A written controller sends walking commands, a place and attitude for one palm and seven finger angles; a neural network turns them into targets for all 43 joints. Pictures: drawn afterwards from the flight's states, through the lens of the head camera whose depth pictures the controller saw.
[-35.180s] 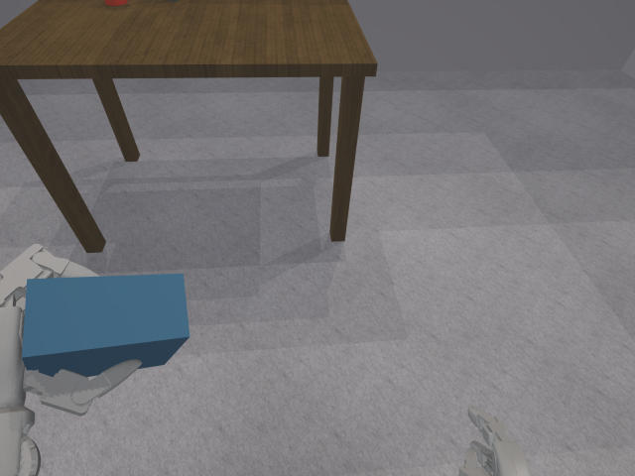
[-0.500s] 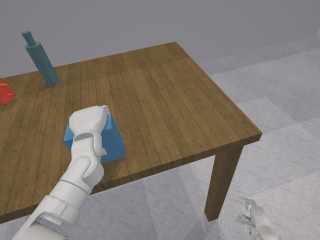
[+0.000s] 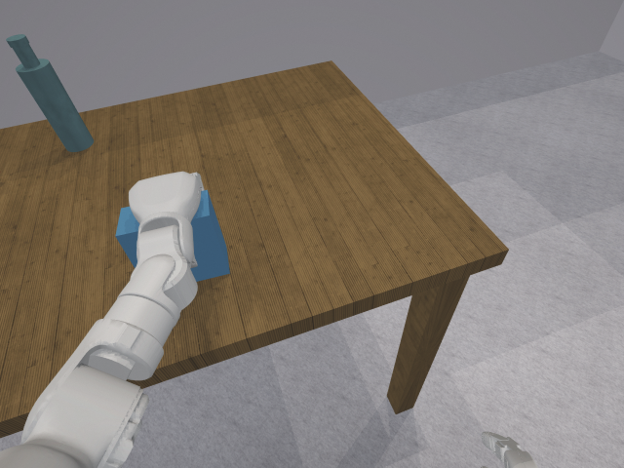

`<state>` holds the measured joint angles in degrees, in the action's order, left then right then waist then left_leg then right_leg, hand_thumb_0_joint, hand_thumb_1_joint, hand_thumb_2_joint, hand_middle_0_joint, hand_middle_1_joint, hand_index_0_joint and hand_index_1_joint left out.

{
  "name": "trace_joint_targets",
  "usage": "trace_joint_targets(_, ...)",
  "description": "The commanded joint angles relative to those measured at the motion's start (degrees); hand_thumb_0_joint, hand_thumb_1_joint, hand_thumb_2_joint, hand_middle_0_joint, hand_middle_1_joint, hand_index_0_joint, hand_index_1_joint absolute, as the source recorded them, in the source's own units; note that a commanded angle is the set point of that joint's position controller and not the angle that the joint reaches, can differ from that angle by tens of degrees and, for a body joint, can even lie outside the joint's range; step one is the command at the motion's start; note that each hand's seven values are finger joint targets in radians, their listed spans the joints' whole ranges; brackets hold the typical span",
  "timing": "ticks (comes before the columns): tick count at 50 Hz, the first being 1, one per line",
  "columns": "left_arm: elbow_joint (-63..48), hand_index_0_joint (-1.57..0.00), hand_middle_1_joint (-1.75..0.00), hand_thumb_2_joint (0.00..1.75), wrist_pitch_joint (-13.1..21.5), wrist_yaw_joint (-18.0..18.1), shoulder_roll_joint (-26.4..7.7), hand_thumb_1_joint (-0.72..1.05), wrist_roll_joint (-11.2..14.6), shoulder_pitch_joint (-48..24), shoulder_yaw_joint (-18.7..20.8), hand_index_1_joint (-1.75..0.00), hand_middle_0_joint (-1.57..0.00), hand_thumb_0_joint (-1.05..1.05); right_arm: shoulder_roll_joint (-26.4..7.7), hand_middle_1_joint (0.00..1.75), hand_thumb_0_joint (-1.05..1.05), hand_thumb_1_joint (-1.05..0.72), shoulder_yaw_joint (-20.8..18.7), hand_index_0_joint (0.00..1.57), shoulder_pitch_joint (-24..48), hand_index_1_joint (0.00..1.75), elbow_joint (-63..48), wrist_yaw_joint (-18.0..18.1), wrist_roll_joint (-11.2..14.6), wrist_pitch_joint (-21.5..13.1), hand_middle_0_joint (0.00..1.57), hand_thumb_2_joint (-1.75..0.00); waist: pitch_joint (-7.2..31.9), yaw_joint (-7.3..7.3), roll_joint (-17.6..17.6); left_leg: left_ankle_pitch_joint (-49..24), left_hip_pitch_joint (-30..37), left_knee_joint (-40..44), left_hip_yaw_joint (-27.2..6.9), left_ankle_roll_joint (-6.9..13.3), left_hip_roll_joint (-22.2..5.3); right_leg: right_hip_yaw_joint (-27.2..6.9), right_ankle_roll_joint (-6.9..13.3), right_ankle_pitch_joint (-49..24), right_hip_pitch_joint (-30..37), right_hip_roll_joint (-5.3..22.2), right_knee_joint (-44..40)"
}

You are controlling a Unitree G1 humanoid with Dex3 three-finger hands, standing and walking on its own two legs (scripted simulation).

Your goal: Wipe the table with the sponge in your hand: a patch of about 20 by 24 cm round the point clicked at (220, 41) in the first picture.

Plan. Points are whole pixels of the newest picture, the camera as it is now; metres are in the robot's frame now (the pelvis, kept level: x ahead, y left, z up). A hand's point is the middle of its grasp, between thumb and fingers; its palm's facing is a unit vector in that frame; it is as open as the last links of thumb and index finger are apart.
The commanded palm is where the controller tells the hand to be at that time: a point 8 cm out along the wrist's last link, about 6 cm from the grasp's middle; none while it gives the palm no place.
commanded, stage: wipe forward along the middle lane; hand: left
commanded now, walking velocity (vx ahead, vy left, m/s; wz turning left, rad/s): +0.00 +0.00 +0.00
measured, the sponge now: (182, 251) +0.40 +0.23 +0.05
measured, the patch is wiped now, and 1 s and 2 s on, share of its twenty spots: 0.95 0.95 0.95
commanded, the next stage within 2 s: slide back across to the first lane in 0.90 s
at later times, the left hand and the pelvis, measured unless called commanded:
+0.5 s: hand (177, 204) +0.45 +0.24 +0.10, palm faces -0.08 +0.01 -1.00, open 10.4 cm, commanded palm +0.44 +0.23 +0.14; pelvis +0.00 +0.00 +0.00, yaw +0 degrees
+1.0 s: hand (179, 186) +0.50 +0.25 +0.10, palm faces -0.10 +0.01 -1.00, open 10.4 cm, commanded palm +0.49 +0.25 +0.13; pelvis +0.01 +0.01 -0.01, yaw -1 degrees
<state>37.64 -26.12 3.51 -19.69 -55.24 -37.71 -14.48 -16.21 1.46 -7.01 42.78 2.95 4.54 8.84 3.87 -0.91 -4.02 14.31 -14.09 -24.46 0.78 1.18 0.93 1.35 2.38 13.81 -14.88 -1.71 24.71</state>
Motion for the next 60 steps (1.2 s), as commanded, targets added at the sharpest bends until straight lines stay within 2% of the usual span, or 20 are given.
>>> trace_joint_targets(1, -0.76, -1.20, -1.60, 1.30, 0.37, 0.85, -11.38, 0.10, -1.09, -20.93, 5.06, -1.60, -1.20, 0.00, -7.28, 0.30, 0.00, -0.90, -2.07, 0.20, 6.34, 0.30, -7.65, 0.40, -0.25, -1.72, 0.20, -0.90, 13.07, 0.14, 7.09, -13.11, 1.90, 1.49, -0.35, 1.44, 0.84, -1.89, 1.22, -15.44, 5.95, 0.04, -2.23)
trace_joint_targets(2, -0.57, -1.20, -1.60, 1.30, 0.94, 0.89, -11.15, 0.10, -1.34, -23.18, 4.07, -1.60, -1.20, 0.00, -7.31, 0.30, 0.00, -0.90, -2.08, 0.20, 5.56, 0.30, -7.47, 0.47, -0.19, -1.70, 0.20, -0.90, 13.63, 1.01, 6.60, -13.38, 2.12, 1.08, -0.28, 1.50, 0.86, -1.69, 1.10, -15.92, 5.83, 0.16, -1.68)
trace_joint_targets(7, 2.00, -1.20, -1.60, 1.30, 3.39, 0.97, -12.21, 0.10, -1.42, -21.43, 5.81, -1.60, -1.20, 0.00, -7.40, 0.30, 0.00, -0.90, -2.67, 0.20, 3.56, 0.30, -7.49, 0.41, -0.47, -1.54, 0.20, -0.90, 16.31, 0.81, 8.15, -15.33, 1.64, 0.02, 0.03, 1.72, 0.89, -1.85, 0.88, -19.52, 7.33, 0.15, -1.07)
trace_joint_targets(9, 2.78, -1.20, -1.60, 1.30, 4.08, 1.01, -9.44, 0.10, -1.23, -21.19, 3.80, -1.60, -1.20, 0.00, -7.22, 0.30, 0.00, -0.90, -2.76, 0.20, 3.07, 0.30, -7.45, 0.16, -0.37, -1.52, 0.20, -0.90, 14.68, 1.41, 8.29, -15.34, 1.25, -0.14, 0.08, 1.66, 0.84, -1.47, 0.81, -20.09, 6.28, 0.10, -1.19)
trace_joint_targets(12, 4.08, -1.20, -1.60, 1.30, 5.05, 1.47, -13.00, 0.10, -1.59, -24.85, 5.97, -1.60, -1.20, 0.00, -7.59, 0.30, 0.00, -0.90, -2.86, 0.20, 2.05, 0.30, -6.83, 0.31, -0.41, -1.54, 0.20, -0.90, 14.11, 1.90, 7.75, -14.57, 0.75, -0.11, -0.08, 1.81, 0.75, -1.76, 0.73, -18.95, 5.44, 0.07, -1.29)
trace_joint_targets(15, 7.23, -1.20, -1.60, 1.30, 5.69, 1.83, -12.98, 0.10, -2.06, -27.58, 5.57, -1.60, -1.20, 0.00, -7.56, 0.30, 0.00, -0.90, -2.83, 0.20, 0.73, 0.30, -5.93, 0.36, -0.45, -1.70, 0.20, -0.90, 12.68, 2.70, 7.97, -13.50, -0.30, -0.17, -0.10, 1.75, 0.88, -1.39, 0.61, -17.76, 4.12, 0.10, -1.44)
trace_joint_targets(16, 7.33, -1.20, -1.60, 1.30, 6.07, 1.93, -14.98, 0.10, -1.89, -28.54, 7.50, -1.60, -1.20, 0.00, -7.70, 0.30, 0.00, -0.90, -2.89, 0.20, 0.68, 0.30, -5.83, 0.46, -0.58, -1.83, 0.20, -0.90, 13.48, 2.14, 7.59, -13.88, -0.27, 0.10, -0.28, 1.78, 0.74, -1.65, 0.77, -17.83, 4.25, 0.04, -1.64)
trace_joint_targets(17, 8.47, -1.20, -1.60, 1.30, 6.41, 2.15, -15.32, 0.10, -2.52, -30.26, 6.85, -1.60, -1.20, 0.00, -7.76, 0.30, 0.00, -0.90, -2.83, 0.20, -0.01, 0.30, -5.29, 0.48, -0.56, -1.81, 0.20, -0.90, 13.87, 3.07, 7.12, -14.17, -0.05, -0.31, -0.33, 1.78, 0.77, -1.65, 0.67, -17.91, 3.96, 0.08, -1.10)
trace_joint_targets(19, 9.77, -1.20, -1.60, 1.30, 6.70, 2.26, -12.39, 0.10, -2.76, -32.37, 4.44, -1.60, -1.20, 0.00, -7.41, 0.30, 0.00, -0.90, -2.97, 0.20, -0.95, 0.30, -4.94, 0.27, -0.60, -1.98, 0.20, -0.90, 13.65, 3.87, 5.76, -13.96, 0.39, -0.70, -0.39, 1.70, 0.67, -1.19, 0.71, -17.04, 2.25, -0.03, -1.09)
trace_joint_targets(21, 10.79, -1.20, -1.60, 1.30, 7.44, 2.38, -15.21, 0.10, -3.05, -32.13, 7.07, -1.60, -1.20, 0.00, -7.79, 0.30, 0.00, -0.90, -3.31, 0.20, -1.90, 0.30, -4.55, 0.16, -0.93, -2.13, 0.20, -0.90, 16.15, 3.01, 5.21, -15.27, 0.51, -0.81, -0.62, 1.61, 0.51, -1.46, 0.98, -18.06, 3.14, -0.19, -0.91)
trace_joint_targets(23, 11.73, -1.20, -1.60, 1.30, 8.04, 2.51, -14.51, 0.10, -3.18, -31.31, 6.53, -1.60, -1.20, 0.00, -7.74, 0.30, 0.00, -0.90, -3.49, 0.20, -2.86, 0.30, -4.50, -0.06, -1.05, -1.96, 0.20, -0.90, 18.33, 3.33, 5.73, -17.13, 0.74, -1.83, -0.29, 1.71, 0.58, -1.49, 0.79, -21.01, 4.35, -0.09, -0.12)
trace_joint_targets(29, 14.82, -1.20, -1.60, 1.30, 9.22, 3.22, -15.27, 0.10, -2.61, -34.58, 6.98, -1.60, -1.20, 0.00, -8.06, 0.30, 0.00, -0.90, -3.70, 0.20, -4.57, 0.30, -3.65, -0.17, -1.13, -2.16, 0.20, -0.90, 16.56, 4.80, 7.40, -14.86, -1.26, -1.91, -0.28, 1.94, 0.46, -1.55, 0.18, -19.59, 2.79, -0.08, -0.60)
trace_joint_targets(32, 16.31, -1.20, -1.60, 1.30, 9.61, 3.69, -18.41, 0.10, -3.24, -37.77, 8.22, -1.60, -1.20, 0.00, -8.45, 0.30, 0.00, -0.90, -3.62, 0.20, -5.77, 0.30, -2.97, -0.13, -1.08, -2.31, 0.20, -0.90, 16.66, 5.44, 6.67, -14.34, -2.29, -1.81, -0.55, 1.93, 0.47, -1.73, 0.16, -18.65, 2.22, -0.07, -0.37)
trace_joint_targets(34, 18.57, -1.20, -1.60, 1.30, 9.41, 3.88, -16.98, 0.10, -3.64, -39.27, 6.90, -1.60, -1.20, 0.00, -8.36, 0.30, 0.00, -0.90, -3.63, 0.20, -6.64, 0.30, -2.44, -0.32, -1.15, -2.56, 0.20, -0.90, 15.00, 6.26, 6.18, -13.61, -2.82, -1.97, -0.63, 1.91, 0.38, -1.45, 0.18, -17.52, 0.34, -0.17, -0.49)
trace_joint_targets(42, 20.97, -1.20, -1.60, 1.30, 10.71, 4.02, -19.08, 0.10, -4.55, -40.40, 8.80, -1.60, -1.20, 0.00, -8.69, 0.30, 0.00, -0.90, -4.52, 0.20, -10.34, 0.30, -1.69, -1.10, -2.00, -2.86, 0.20, -0.90, 22.12, 6.25, 4.57, -18.45, -1.99, -4.19, -0.49, 1.86, -0.01, -1.61, 0.22, -22.56, 1.68, -0.53, 1.28)
trace_joint_targets(49, 24.36, -1.20, -1.60, 1.30, 10.29, 4.73, -22.95, 0.10, -5.28, -44.95, 9.59, -1.60, -1.20, 0.00, -9.45, 0.30, 0.00, -0.90, -4.29, 0.20, -11.86, 0.30, -0.88, -1.11, -1.79, -2.81, 0.20, -0.90, 17.47, 8.18, 5.70, -13.89, -5.80, -3.78, -0.68, 1.97, 0.02, -1.75, -0.19, -18.53, -1.09, -0.60, 0.32)
trace_joint_targets(50, 24.98, -1.20, -1.60, 1.30, 10.16, 4.78, -22.51, 0.10, -5.49, -44.82, 9.29, -1.60, -1.20, 0.00, -9.33, 0.30, 0.00, -0.90, -4.41, 0.20, -12.17, 0.30, -0.80, -1.22, -1.85, -2.99, 0.20, -0.90, 17.94, 8.15, 5.02, -13.93, -5.78, -3.89, -0.55, 2.02, 0.02, -1.82, -0.15, -18.48, -1.16, -0.59, 0.40)
trace_joint_targets(52, 22.67, -1.20, -1.60, 1.30, 11.00, 4.66, -26.94, 0.10, -5.93, -44.12, 12.42, -1.60, -1.20, 0.00, -9.43, 0.30, 0.00, -0.90, -4.50, 0.20, -12.48, 0.30, -1.36, -1.20, -2.03, -2.90, 0.20, -0.90, 23.06, 6.41, 2.87, -17.41, -4.33, -4.21, -0.49, 2.00, 0.01, -2.27, 0.19, -21.91, 2.31, -0.54, 1.31)
trace_joint_targets(55, 22.62, -1.20, -1.60, 1.30, 11.22, 4.06, -26.56, 0.10, -6.37, -41.80, 11.84, -1.60, -1.20, 0.00, -9.12, 0.30, 0.00, -0.90, -4.49, 0.20, -12.60, 0.30, -2.15, -1.32, -1.97, -2.57, 0.20, -0.90, 22.87, 5.77, 2.49, -17.90, -3.97, -4.16, -0.34, 1.99, 0.02, -1.96, 0.30, -22.37, 3.19, -0.64, 0.91)
trace_joint_targets(60, 19.80, -1.20, -1.60, 1.30, 12.09, 3.30, -31.47, 0.10, -6.40, -39.34, 14.71, -1.60, -1.20, 0.00, -9.57, 0.30, 0.00, -0.90, -4.42, 0.20, -11.88, 0.30, -3.36, -1.05, -1.73, -2.12, 0.20, -0.90, 22.92, 4.66, 3.39, -18.96, -4.11, -3.45, -0.01, 2.28, 0.39, -2.18, 0.23, -24.68, 6.71, -0.56, 0.22)
